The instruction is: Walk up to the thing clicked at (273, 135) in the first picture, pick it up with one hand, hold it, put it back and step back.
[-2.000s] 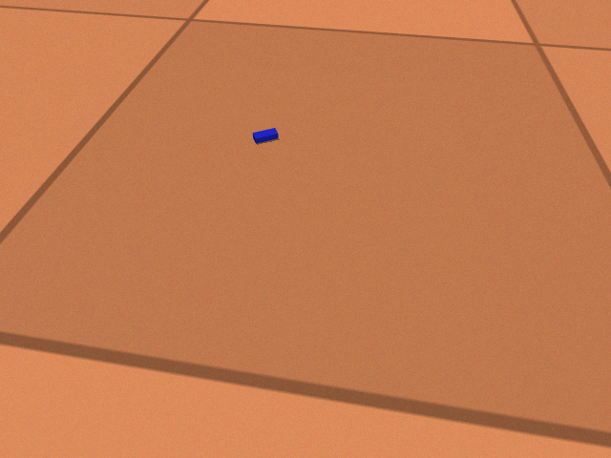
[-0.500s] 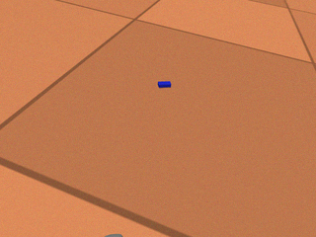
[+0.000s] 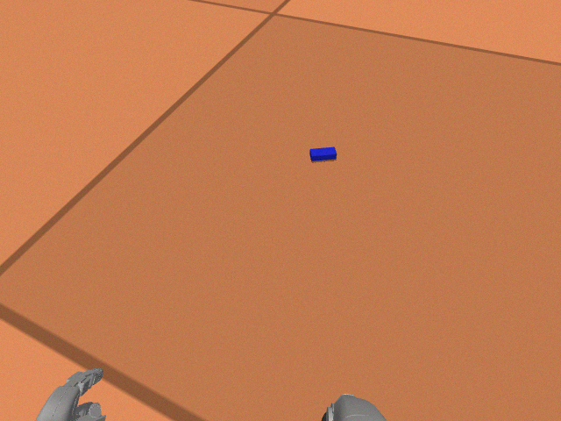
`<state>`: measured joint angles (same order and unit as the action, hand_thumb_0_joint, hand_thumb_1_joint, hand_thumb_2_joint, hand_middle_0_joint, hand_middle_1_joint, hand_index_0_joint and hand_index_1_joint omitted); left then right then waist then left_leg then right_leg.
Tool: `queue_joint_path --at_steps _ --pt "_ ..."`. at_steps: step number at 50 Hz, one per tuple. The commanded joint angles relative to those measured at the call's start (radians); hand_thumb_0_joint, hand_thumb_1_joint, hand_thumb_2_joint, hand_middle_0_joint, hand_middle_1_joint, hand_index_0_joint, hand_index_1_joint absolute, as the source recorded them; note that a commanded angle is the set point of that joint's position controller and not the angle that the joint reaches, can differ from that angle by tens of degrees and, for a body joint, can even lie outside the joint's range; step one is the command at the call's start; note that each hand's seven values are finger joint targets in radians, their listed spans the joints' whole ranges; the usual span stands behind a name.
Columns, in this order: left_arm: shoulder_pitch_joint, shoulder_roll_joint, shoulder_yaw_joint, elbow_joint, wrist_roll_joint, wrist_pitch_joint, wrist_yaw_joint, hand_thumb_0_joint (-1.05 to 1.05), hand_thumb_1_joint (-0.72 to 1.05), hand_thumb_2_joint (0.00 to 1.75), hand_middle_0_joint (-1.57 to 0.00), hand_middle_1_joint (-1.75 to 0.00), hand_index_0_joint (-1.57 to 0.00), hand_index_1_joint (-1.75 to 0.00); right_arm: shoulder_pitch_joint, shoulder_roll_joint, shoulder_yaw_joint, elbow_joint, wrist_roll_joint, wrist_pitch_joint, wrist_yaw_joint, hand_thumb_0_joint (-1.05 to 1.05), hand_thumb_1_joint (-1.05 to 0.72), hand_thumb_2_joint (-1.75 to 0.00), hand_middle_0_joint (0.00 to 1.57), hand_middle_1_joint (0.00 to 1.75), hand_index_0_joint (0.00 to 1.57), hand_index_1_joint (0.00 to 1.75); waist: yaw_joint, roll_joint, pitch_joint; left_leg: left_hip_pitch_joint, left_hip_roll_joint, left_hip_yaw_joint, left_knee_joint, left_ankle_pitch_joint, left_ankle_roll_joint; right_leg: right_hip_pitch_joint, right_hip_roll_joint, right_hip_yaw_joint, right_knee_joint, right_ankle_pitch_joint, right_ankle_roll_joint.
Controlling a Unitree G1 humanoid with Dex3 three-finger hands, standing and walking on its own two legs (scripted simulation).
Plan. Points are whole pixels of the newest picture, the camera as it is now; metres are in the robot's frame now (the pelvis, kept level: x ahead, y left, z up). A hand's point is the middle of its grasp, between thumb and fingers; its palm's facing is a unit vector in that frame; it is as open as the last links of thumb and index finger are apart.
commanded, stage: walk up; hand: left
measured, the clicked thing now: (323, 154) +1.38 -0.21 -0.73
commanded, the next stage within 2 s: none
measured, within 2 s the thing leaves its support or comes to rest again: neither
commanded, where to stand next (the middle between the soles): +1.05 -0.42 m, yaw +10 degrees
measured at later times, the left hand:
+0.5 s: hand (172, 342) +0.27 +0.21 -0.16, palm faces +0.01 -0.96 -0.29, open 7.4 cm
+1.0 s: hand (253, 210) +0.52 +0.07 -0.09, palm faces +0.09 -0.91 -0.40, open 7.4 cm
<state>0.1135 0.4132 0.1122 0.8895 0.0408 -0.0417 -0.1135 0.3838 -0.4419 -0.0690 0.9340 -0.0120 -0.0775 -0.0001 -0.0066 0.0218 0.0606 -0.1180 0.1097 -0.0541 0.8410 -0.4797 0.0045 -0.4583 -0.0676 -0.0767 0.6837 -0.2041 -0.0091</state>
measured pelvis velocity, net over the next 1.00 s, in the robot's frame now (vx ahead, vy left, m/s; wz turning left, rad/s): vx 0.47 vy -0.22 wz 0.07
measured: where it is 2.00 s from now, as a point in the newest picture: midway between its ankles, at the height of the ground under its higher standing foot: (375, 241)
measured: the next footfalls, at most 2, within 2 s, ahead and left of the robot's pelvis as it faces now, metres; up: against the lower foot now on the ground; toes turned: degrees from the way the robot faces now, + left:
left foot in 0.38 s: +0.37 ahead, +0.06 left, +0.00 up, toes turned +9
right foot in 0.80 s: +0.55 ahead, -0.31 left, +0.00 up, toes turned -2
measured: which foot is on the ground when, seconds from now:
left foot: up 0.00-0.36, down 0.38-0.84, up 0.86-1.00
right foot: down 0.00-0.40, up 0.42-0.78, down 0.80-1.00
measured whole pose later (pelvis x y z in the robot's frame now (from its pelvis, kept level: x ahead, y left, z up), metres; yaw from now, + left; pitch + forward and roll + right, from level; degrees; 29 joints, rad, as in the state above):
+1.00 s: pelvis +0.47 -0.22 +0.02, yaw +4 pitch -2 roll +2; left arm 0.28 0.39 0.08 0.84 0.03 -0.04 -0.08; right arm 0.31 -0.46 -0.05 0.93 0.01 -0.07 -0.01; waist 0.04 0.03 0.05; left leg -0.50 0.07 -0.01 1.14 -0.34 0.04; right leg -0.29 -0.04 -0.11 0.57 -0.26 -0.04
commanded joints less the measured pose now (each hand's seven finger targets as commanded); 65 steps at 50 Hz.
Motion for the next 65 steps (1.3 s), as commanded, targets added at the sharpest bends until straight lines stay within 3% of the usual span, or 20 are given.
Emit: queue_joint_path --at_steps 1,5,15,18,19,20,22,25,29,35,40,41,42,43,47,49,54,59,64,65 --pt "0.195 0.347 0.084 -0.046 -0.031 -0.019 0.045 0.00 0.90 0.90 -0.20 -0.30 -0.20 -0.30 -0.058 -0.233 -0.044 -0.112 0.015 -0.051 -0.024 0.00 -0.90 -0.90 0.20 0.30 0.20 0.30 0.140 -0.223 -0.143 -0.605 -0.057 -0.025 0.494 0.039 0.058 0.568 -0.337 0.582 -0.417 -0.188 -0.234" --pt "0.105 0.242 0.042 -0.069 -0.027 -0.037 0.054 0.00 0.90 0.90 -0.20 -0.30 -0.20 -0.30 0.018 -0.177 -0.037 -0.069 0.019 -0.034 0.007 0.00 -0.90 -0.90 0.20 0.30 0.20 0.30 0.034 -0.199 -0.019 -0.437 -0.024 -0.001 0.278 0.187 0.052 0.296 -0.164 0.176 -0.379 0.151 -0.148" --pt "0.146 0.240 0.030 -0.135 -0.013 -0.025 0.034 0.00 0.90 0.90 -0.20 -0.30 -0.20 -0.30 -0.147 -0.152 -0.048 -0.138 0.016 -0.028 0.030 0.00 -0.90 -0.90 0.20 0.30 0.20 0.30 0.057 -0.098 -0.003 -0.242 -0.043 0.147 -0.221 0.393 0.020 0.267 -0.153 0.051 -0.356 0.097 -0.154" --pt "0.185 0.211 0.014 -0.150 -0.020 -0.011 0.046 0.00 0.90 0.90 -0.20 -0.30 -0.20 -0.30 0.064 -0.210 -0.077 -0.092 -0.005 -0.039 0.003 0.00 -0.90 -0.90 0.20 0.30 0.20 0.30 -0.050 0.071 -0.152 0.105 -0.088 0.142 -0.303 0.328 0.072 0.199 -0.088 -0.017 0.043 0.295 -0.118" --pt "0.234 0.159 -0.002 -0.157 -0.027 -0.007 0.050 0.00 0.90 0.90 -0.20 -0.30 -0.20 -0.30 0.162 -0.270 -0.098 -0.082 -0.024 -0.041 -0.010 0.00 -0.90 -0.90 0.20 0.30 0.20 0.30 -0.093 0.189 -0.211 0.250 0.038 -0.050 -0.345 0.171 0.128 0.041 -0.025 -0.035 0.287 0.134 -0.085" --pt "0.298 0.116 -0.010 -0.160 -0.024 -0.002 0.048 0.00 0.90 0.90 -0.20 -0.30 -0.20 -0.30 0.169 -0.346 -0.117 -0.110 -0.025 -0.039 -0.025 0.00 -0.90 -0.90 0.20 0.30 0.20 0.30 -0.063 0.305 -0.250 0.386 0.312 -0.534 -0.421 0.057 0.212 -0.199 0.097 -0.006 0.476 -0.378 -0.043" --pt "0.231 0.304 0.024 -0.151 -0.017 0.015 0.063 0.00 0.90 0.90 -0.20 -0.30 -0.20 -0.30 0.075 -0.352 -0.126 -0.148 0.025 -0.036 -0.033 0.00 -0.90 -0.90 0.20 0.30 0.20 0.30 -0.071 0.067 -0.179 0.276 0.421 -0.735 -0.549 -0.055 0.338 -0.287 0.007 0.188 0.650 -0.302 -0.029" --pt "0.208 0.240 0.023 -0.121 -0.026 0.010 0.050 0.00 0.90 0.90 -0.20 -0.30 -0.20 -0.30 -0.019 -0.251 -0.067 -0.163 0.030 -0.051 -0.035 0.00 -0.90 -0.90 0.20 0.30 0.20 0.30 -0.012 -0.018 -0.034 -0.024 0.245 -0.255 -0.523 0.367 0.223 -0.155 -0.039 0.200 0.566 -0.187 -0.018" --pt "0.250 0.196 0.023 -0.109 -0.025 0.030 0.014 0.00 0.90 0.90 -0.20 -0.30 -0.20 -0.30 -0.086 -0.260 -0.062 -0.165 0.018 -0.069 -0.019 0.00 -0.90 -0.90 0.20 0.30 0.20 0.30 0.039 0.096 0.019 -0.201 0.153 -0.023 -0.550 0.276 0.196 -0.056 -0.071 0.132 0.363 -0.115 0.005" --pt "0.108 0.202 0.037 -0.130 -0.018 0.030 -0.018 0.00 0.90 0.90 -0.20 -0.30 -0.20 -0.30 -0.102 -0.329 -0.082 -0.153 0.009 -0.073 -0.008 0.00 -0.90 -0.90 0.20 0.30 0.20 0.30 0.019 0.172 0.020 -0.263 0.158 -0.007 -0.587 -0.023 0.176 0.050 -0.085 0.077 0.044 0.013 0.003" --pt "0.228 0.251 0.072 -0.061 -0.006 0.009 -0.001 0.00 0.90 0.90 -0.20 -0.30 -0.20 -0.30 -0.090 -0.257 -0.060 -0.131 -0.001 -0.045 -0.014 0.00 -0.90 -0.90 0.20 0.30 0.20 0.30 0.102 -0.017 -0.095 -0.311 0.095 0.089 -0.203 0.163 0.114 0.372 0.008 -0.010 -0.089 -0.078 -0.020" --pt "0.344 0.306 0.097 -0.032 0.002 -0.002 0.013 0.00 0.90 0.90 -0.20 -0.30 -0.20 -0.30 -0.042 -0.186 -0.036 -0.127 -0.002 -0.040 -0.015 0.00 -0.90 -0.90 0.20 0.30 0.20 0.30 0.156 -0.252 -0.143 -0.410 0.012 0.159 0.132 0.178 0.082 0.499 -0.044 0.114 -0.208 -0.263 -0.046" --pt "0.376 0.384 0.103 -0.048 0.005 -0.014 0.031 0.00 0.90 0.90 -0.20 -0.30 -0.20 -0.30 -0.025 -0.101 -0.002 -0.152 0.016 -0.039 -0.020 0.00 -0.90 -0.90 0.20 0.30 0.20 0.30 0.169 -0.472 -0.100 -0.661 -0.137 0.123 0.342 -0.059 0.032 0.530 -0.252 0.527 -0.413 -0.387 -0.097" --pt "0.305 0.399 0.097 -0.066 -0.014 -0.011 0.037 0.00 0.90 0.90 -0.20 -0.30 -0.20 -0.30 -0.059 -0.204 -0.034 -0.147 0.011 -0.026 -0.034 0.00 -0.90 -0.90 0.20 0.30 0.20 0.30 0.141 -0.373 -0.068 -0.679 -0.089 0.058 0.444 -0.063 0.036 0.476 -0.327 0.659 -0.485 -0.429 -0.164" --pt "0.136 0.281 0.055 -0.116 -0.027 -0.017 0.058 0.00 0.90 0.90 -0.20 -0.30 -0.20 -0.30 -0.004 -0.219 -0.036 -0.048 0.035 -0.016 -0.017 0.00 -0.90 -0.90 0.20 0.30 0.20 0.30 0.031 -0.209 0.021 -0.523 -0.001 -0.018 0.324 0.170 0.043 0.244 -0.174 0.284 -0.441 -0.231 -0.080" --pt "0.154 0.250 0.045 -0.115 -0.025 -0.028 0.059 0.00 0.90 0.90 -0.20 -0.30 -0.20 -0.30 0.031 -0.205 -0.033 -0.034 0.023 -0.014 -0.006 0.00 -0.90 -0.90 0.20 0.30 0.20 0.30 0.027 -0.198 0.000 -0.467 -0.017 0.015 0.264 0.220 0.027 0.245 -0.147 0.205 -0.428 -0.063 -0.110" --pt "0.218 0.232 0.039 -0.138 -0.016 -0.032 0.060 0.00 0.90 0.90 -0.20 -0.30 -0.20 -0.30 -0.087 -0.176 -0.026 -0.085 0.012 -0.010 0.007 0.00 -0.90 -0.90 0.20 0.30 0.20 0.30 0.072 -0.157 0.022 -0.526 -0.026 0.035 0.028 0.237 0.003 0.356 -0.163 0.158 -0.440 0.046 -0.140" --pt "0.283 0.222 0.035 -0.147 -0.010 -0.013 0.065 0.00 0.90 0.90 -0.20 -0.30 -0.20 -0.30 -0.177 -0.152 -0.019 -0.135 0.017 -0.011 -0.001 0.00 -0.90 -0.90 0.20 0.30 0.20 0.30 0.105 -0.118 -0.004 -0.466 -0.053 0.108 -0.140 0.289 0.021 0.470 -0.156 0.113 -0.339 0.391 -0.078" --pt "0.220 0.224 0.023 -0.197 -0.015 -0.001 0.072 0.00 0.90 0.90 -0.20 -0.30 -0.20 -0.30 0.043 -0.173 -0.046 -0.092 0.014 -0.013 -0.024 0.00 -0.90 -0.90 0.20 0.30 0.20 0.30 -0.042 -0.030 -0.068 0.040 -0.125 0.162 -0.284 0.293 0.083 0.187 -0.093 0.019 -0.006 0.508 -0.051" --pt "0.240 0.179 0.006 -0.208 -0.020 -0.003 0.073 0.00 0.90 0.90 -0.20 -0.30 -0.20 -0.30 0.160 -0.231 -0.070 -0.073 -0.003 -0.017 -0.036 0.00 -0.90 -0.90 0.20 0.30 0.20 0.30 -0.101 0.078 -0.145 0.251 -0.014 -0.014 -0.314 0.241 0.145 0.019 -0.041 0.000 0.216 0.372 -0.020"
